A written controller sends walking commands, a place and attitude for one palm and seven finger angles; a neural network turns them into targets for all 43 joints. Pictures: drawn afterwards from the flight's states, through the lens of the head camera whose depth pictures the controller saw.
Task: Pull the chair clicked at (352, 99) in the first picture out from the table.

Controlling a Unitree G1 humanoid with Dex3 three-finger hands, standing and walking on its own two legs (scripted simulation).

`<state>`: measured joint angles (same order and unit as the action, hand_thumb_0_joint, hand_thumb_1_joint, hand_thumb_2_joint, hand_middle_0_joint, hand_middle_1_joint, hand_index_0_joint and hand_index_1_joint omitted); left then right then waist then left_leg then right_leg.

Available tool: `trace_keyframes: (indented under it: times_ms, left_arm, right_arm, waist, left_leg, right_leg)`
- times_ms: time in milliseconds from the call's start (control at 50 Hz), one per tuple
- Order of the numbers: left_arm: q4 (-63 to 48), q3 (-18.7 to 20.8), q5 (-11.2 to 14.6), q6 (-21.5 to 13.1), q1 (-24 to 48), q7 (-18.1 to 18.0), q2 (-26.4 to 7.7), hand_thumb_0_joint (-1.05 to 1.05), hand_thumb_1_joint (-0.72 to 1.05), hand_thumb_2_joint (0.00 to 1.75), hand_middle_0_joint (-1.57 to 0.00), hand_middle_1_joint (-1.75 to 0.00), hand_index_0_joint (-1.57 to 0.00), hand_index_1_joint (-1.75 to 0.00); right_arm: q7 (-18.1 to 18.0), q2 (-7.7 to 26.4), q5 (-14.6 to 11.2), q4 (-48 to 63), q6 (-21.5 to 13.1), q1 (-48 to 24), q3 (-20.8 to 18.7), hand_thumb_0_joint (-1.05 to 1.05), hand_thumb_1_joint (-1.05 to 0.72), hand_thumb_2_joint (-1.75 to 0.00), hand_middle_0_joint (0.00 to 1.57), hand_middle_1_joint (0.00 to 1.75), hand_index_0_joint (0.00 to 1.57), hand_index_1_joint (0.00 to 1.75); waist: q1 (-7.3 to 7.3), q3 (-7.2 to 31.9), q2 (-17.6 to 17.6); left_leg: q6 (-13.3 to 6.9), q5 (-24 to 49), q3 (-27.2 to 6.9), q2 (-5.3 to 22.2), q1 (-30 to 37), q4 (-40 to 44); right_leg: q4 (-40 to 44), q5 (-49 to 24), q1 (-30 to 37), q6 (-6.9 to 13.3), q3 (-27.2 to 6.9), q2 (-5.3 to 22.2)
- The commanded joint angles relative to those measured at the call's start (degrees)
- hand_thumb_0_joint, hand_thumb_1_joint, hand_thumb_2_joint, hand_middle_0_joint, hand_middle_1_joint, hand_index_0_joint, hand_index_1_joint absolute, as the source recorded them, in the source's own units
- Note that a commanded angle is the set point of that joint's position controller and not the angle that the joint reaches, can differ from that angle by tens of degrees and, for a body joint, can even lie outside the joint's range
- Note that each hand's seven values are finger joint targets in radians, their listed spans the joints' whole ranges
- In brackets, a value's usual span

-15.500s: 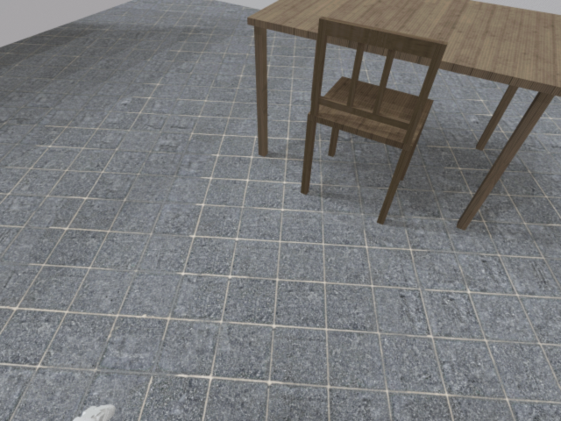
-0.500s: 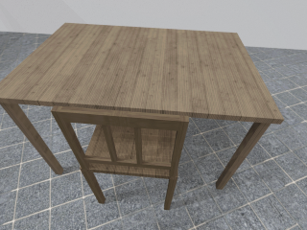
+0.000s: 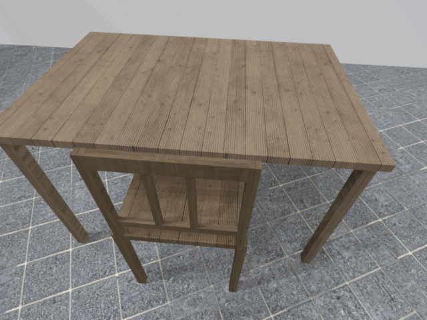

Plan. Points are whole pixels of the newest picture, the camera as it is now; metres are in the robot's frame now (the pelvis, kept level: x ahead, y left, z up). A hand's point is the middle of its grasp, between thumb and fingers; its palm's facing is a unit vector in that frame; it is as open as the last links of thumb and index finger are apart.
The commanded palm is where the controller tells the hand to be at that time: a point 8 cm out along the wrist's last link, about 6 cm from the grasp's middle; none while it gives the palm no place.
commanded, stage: raise the hand toward the chair's back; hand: left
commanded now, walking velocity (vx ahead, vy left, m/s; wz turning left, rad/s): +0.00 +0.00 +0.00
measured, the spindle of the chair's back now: (153, 199) +0.43 +0.19 -0.10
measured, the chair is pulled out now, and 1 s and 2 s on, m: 0.00 0.00 0.00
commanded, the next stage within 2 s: none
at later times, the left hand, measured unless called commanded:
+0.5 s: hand out of the picture +0.12 +0.17 -0.09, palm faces +0.08 -1.00 -0.03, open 10.0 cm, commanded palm +0.12 +0.22 -0.06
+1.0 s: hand (117, 299) +0.17 +0.19 -0.05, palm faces +0.05 -1.00 -0.08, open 14.4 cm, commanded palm +0.14 +0.24 -0.05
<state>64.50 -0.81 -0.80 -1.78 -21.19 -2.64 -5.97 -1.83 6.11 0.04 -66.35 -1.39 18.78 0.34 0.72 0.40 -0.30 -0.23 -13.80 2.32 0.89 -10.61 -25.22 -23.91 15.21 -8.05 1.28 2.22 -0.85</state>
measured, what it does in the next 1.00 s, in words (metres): lowers itself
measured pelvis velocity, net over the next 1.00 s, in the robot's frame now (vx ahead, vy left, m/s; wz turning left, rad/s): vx -0.04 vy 0.00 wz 0.03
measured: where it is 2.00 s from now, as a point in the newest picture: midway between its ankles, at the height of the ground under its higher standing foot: outside the picture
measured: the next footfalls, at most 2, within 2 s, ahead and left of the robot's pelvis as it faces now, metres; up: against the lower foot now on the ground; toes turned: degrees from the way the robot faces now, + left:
none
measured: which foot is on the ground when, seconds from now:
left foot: down 0.00-1.00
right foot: down 0.00-1.00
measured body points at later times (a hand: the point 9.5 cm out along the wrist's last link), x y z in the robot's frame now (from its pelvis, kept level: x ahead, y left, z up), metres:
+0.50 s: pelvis -0.05 -0.01 -0.10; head +0.00 +0.01 +0.34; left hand +0.11 +0.22 -0.08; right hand +0.22 -0.23 -0.11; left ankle +0.00 +0.11 -0.74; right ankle -0.03 -0.10 -0.74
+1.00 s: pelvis -0.04 +0.00 -0.10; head +0.02 +0.01 +0.35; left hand +0.16 +0.25 -0.04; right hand +0.12 -0.25 -0.18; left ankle +0.00 +0.11 -0.74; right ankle -0.03 -0.10 -0.74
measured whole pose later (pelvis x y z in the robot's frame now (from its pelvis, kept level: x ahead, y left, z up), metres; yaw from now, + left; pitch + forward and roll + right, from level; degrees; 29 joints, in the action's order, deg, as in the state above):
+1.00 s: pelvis -0.04 +0.00 -0.10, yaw +2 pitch +15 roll -2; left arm -3.2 8.5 13.3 -22.9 -24.7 11.1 -13.5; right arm -3.7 14.7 -1.7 -33.2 -11.7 15.5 -1.5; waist -1.0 8.3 -1.6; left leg -0.5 -28.4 -1.2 1.3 -54.9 -67.8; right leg -65.9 30.8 -50.6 1.8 5.7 0.1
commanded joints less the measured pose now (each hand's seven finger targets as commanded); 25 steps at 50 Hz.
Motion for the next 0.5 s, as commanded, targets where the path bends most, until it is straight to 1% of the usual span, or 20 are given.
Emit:
trace_keyframes:
  times_ms: [0,20,40,60,80,100,120,140,160,200,220,240,260,280,300,340,400,440,460,480]
  left_arm:
    - [-73.5,4.9,7.0,-7.0,20.8,-3.0,-17.0,0.00,0.85,0.88,-0.20,-0.29,-0.20,-0.29]
    - [-62.3,1.8,7.0,-5.0,12.6,-4.3,-10.2,0.00,0.83,0.87,-0.19,-0.29,-0.19,-0.29]
    - [-58.5,-2.1,7.8,-1.3,1.6,-3.8,-2.6,0.00,0.81,0.86,-0.19,-0.29,-0.19,-0.29]
    - [-68.0,-5.6,8.9,-2.1,5.8,-3.0,-0.7,0.00,0.78,0.85,-0.19,-0.28,-0.19,-0.28]
    - [-62.4,-7.7,9.3,-2.9,2.6,-2.3,2.7,0.00,0.76,0.84,-0.19,-0.28,-0.19,-0.28]
    - [-64.0,-8.5,10.7,-5.7,5.9,-1.6,2.1,0.00,0.74,0.83,-0.18,-0.27,-0.18,-0.27]
    - [-63.5,-8.3,10.5,-8.1,5.6,-0.5,1.4,0.00,0.71,0.82,-0.18,-0.27,-0.18,-0.27]
    - [-60.5,-7.3,10.3,-10.6,6.7,0.7,1.6,0.00,0.69,0.81,-0.18,-0.27,-0.18,-0.27]
    - [-56.1,-6.8,10.5,-13.5,4.3,2.4,2.8,0.00,0.67,0.80,-0.18,-0.26,-0.18,-0.26]
    - [-51.9,-1.1,12.3,-19.7,-8.4,7.6,0.2,0.00,0.62,0.78,-0.17,-0.26,-0.17,-0.26]
    - [-52.2,2.4,13.4,-23.1,-14.5,10.7,-1.8,0.00,0.60,0.77,-0.17,-0.25,-0.17,-0.25]
    - [-52.6,5.3,14.2,-26.5,-17.2,14.0,-3.6,0.00,0.57,0.76,-0.17,-0.25,-0.17,-0.25]
    - [-53.5,7.7,14.0,-30.0,-16.0,16.9,-6.0,0.00,0.55,0.75,-0.16,-0.25,-0.16,-0.25]
    - [-52.0,13.8,12.4,-32.2,-17.0,17.9,-11.2,0.00,0.53,0.74,-0.16,-0.24,-0.16,-0.24]
    - [-57.5,12.9,11.4,-33.1,-14.4,17.9,-11.6,0.00,0.50,0.73,-0.16,-0.24,-0.16,-0.24]
    - [-65.6,10.3,10.4,-31.9,-11.0,16.5,-10.0,0.00,0.46,0.71,-0.16,-0.23,-0.16,-0.23]
    - [-80.7,9.1,11.0,-31.3,-2.4,12.7,-10.5,0.00,0.39,0.68,-0.15,-0.22,-0.15,-0.22]
    - [-87.6,8.5,12.5,-32.5,0.3,11.7,-10.5,0.00,0.34,0.66,-0.14,-0.21,-0.14,-0.21]
    - [-90.5,7.9,12.8,-33.4,2.9,12.0,-10.9,0.00,0.32,0.65,-0.14,-0.21,-0.14,-0.21]
    - [-92.5,5.9,12.9,-34.1,7.0,12.7,-10.3,0.00,0.29,0.64,-0.14,-0.20,-0.14,-0.20]
  right_arm:
    - [-4.9,14.6,-0.9,21.5,-13.6,-8.6,-1.1,0.00,-0.90,-0.90,0.20,0.30,0.20,0.30]
    - [-3.3,14.2,-1.0,20.1,-16.5,-4.9,-1.0,0.00,-0.90,-0.90,0.20,0.30,0.20,0.30]
    - [-2.1,12.8,-2.0,20.9,-17.0,-4.4,-1.5,0.00,-0.90,-0.90,0.20,0.30,0.20,0.30]
    - [-2.2,14.3,-2.4,24.2,-17.4,-5.0,-0.8,0.00,-0.90,-0.90,0.20,0.30,0.20,0.30]
    - [-2.9,14.1,-2.8,24.7,-18.3,-6.6,-0.6,0.00,-0.90,-0.90,0.20,0.30,0.20,0.30]
    - [-3.1,15.9,-2.8,26.6,-19.3,-7.1,-0.6,0.00,-0.90,-0.90,0.20,0.30,0.20,0.30]
    - [-2.9,16.5,-2.1,28.5,-20.0,-6.9,-1.2,0.00,-0.90,-0.90,0.20,0.30,0.20,0.30]
    - [-2.5,17.1,-1.2,29.2,-20.4,-7.0,-2.2,0.00,-0.90,-0.90,0.20,0.30,0.20,0.30]
    - [-1.8,16.8,-0.7,30.2,-20.4,-7.6,-3.0,0.00,-0.90,-0.90,0.20,0.30,0.20,0.30]
    - [0.1,16.3,-0.5,33.9,-20.5,-9.0,-3.9,0.00,-0.90,-0.90,0.20,0.30,0.20,0.30]
    - [0.9,16.1,-0.3,35.7,-20.1,-10.3,-4.4,0.00,-0.90,-0.90,0.20,0.30,0.20,0.30]
    - [1.7,16.1,-0.1,37.3,-19.5,-11.5,-4.7,0.00,-0.90,-0.90,0.20,0.30,0.20,0.30]
    - [2.5,16.1,-0.1,38.6,-18.7,-12.6,-5.0,0.00,-0.90,-0.90,0.20,0.30,0.20,0.30]
    - [3.3,15.6,-0.1,39.1,-17.6,-12.4,-5.8,0.00,-0.90,-0.90,0.20,0.30,0.20,0.30]
    - [3.8,15.5,0.1,41.8,-16.3,-13.9,-5.6,0.00,-0.90,-0.90,0.20,0.30,0.20,0.30]
    - [3.9,14.4,-0.2,46.3,-14.0,-16.7,-5.4,0.00,-0.90,-0.90,0.20,0.30,0.20,0.30]
    - [3.2,14.1,-0.4,49.1,-12.3,-15.4,-5.3,0.00,-0.90,-0.90,0.20,0.30,0.20,0.30]
    - [2.1,13.6,-0.4,48.6,-12.3,-12.8,-4.7,0.00,-0.90,-0.90,0.20,0.30,0.20,0.30]
    - [1.4,13.6,-0.4,48.1,-12.4,-11.9,-4.2,0.00,-0.90,-0.90,0.20,0.30,0.20,0.30]
    - [0.8,14.0,-0.3,47.4,-12.9,-11.3,-3.7,0.00,-0.90,-0.90,0.20,0.30,0.20,0.30]
  waist:
    - [-2.21,8.6,-14.9]
    - [-1.43,10.6,-10.6]
    - [-1.75,6.6,-5.0]
    - [-1.76,7.6,-1.5]
    - [-2.97,1.6,4.6]
    - [-4.46,-1.1,10.2]
    - [-4.93,-2.1,13.3]
    - [-5.10,-1.6,15.7]
    - [-4.28,-1.8,17.3]
    - [1.08,2.9,15.5]
    - [3.34,5.9,14.2]
    - [4.39,9.1,12.7]
    - [4.50,11.2,9.1]
    - [6.05,13.3,2.4]
    - [6.16,14.4,-2.2]
    - [5.80,15.6,-4.1]
    - [3.12,19.2,-7.7]
    - [0.55,20.4,-9.0]
    - [-0.78,21.2,-8.2]
    - [-3.41,21.2,-5.1]
  left_leg:
    - [-0.3,20.5,-0.7,0.8,8.7,1.5]
    - [0.2,19.9,-0.2,1.0,6.6,0.7]
    - [-1.0,15.5,-1.9,1.8,3.0,0.0]
    - [-1.4,9.4,-2.7,1.2,1.1,-0.9]
    - [-1.9,3.3,-3.1,1.1,-2.0,-2.2]
    - [-2.4,-2.6,-4.3,-0.1,-5.7,-4.0]
    - [-2.4,-6.0,-4.7,-0.9,-8.9,-6.7]
    - [-1.9,-8.0,-5.0,-1.6,-13.0,-9.9]
    - [-1.2,-9.2,-5.4,-1.6,-17.0,-12.7]
    - [0.3,-8.7,-4.4,-2.1,-22.8,-16.5]
    - [0.7,-6.3,-3.3,-2.3,-24.6,-18.6]
    - [0.9,-3.3,-2.5,-2.8,-26.8,-21.3]
    - [1.1,-1.2,-2.0,-2.9,-29.3,-24.3]
    - [1.4,0.5,-1.5,-3.0,-31.1,-26.6]
    - [1.0,0.5,-0.5,-3.1,-32.2,-28.0]
    - [0.2,-1.9,0.2,-3.1,-33.9,-30.2]
    - [-0.8,-5.0,-1.7,-2.0,-33.0,-32.5]
    - [-1.4,-3.8,-2.9,-1.4,-31.4,-34.9]
    - [-1.5,-3.1,-3.7,-1.0,-31.0,-35.9]
    - [-1.9,-4.0,-4.4,-0.6,-31.5,-37.4]
  right_leg:
    - [-1.1,-15.3,-2.5,1.6,-2.5,3.0]
    - [-1.9,-9.6,-4.6,1.6,-0.5,2.3]
    - [-2.9,-8.7,-6.2,1.0,1.3,2.2]
    - [-4.0,-6.8,-6.1,0.5,2.1,2.6]
    - [-3.1,-3.0,-10.0,-0.1,2.4,2.2]
    - [-2.7,3.2,-15.0,-1.0,2.1,2.4]
    - [-4.0,8.8,-20.1,-1.2,2.0,2.0]
    - [-6.3,12.0,-24.4,-1.2,2.3,1.9]
    - [-9.1,14.1,-28.4,-1.0,2.6,1.8]
    - [-14.5,13.8,-28.9,0.2,2.1,2.0]
    - [-17.8,10.2,-27.6,0.8,1.7,1.9]
    - [-21.6,3.8,-26.1,1.3,0.9,2.1]
    - [-25.9,-1.6,-26.7,1.7,0.6,2.3]
    - [-29.6,-4.5,-26.9,2.4,0.0,2.5]
    - [-32.0,-4.1,-28.9,2.4,-0.1,2.4]
    - [-34.3,-1.1,-31.7,2.3,-1.0,2.1]
    - [-34.5,4.2,-36.0,2.0,-2.2,1.3]
    - [-33.7,3.7,-37.1,1.7,-2.8,0.9]
    - [-33.9,3.6,-38.1,1.6,-2.4,0.6]
    - [-34.0,4.7,-40.6,0.9,-2.4,0.1]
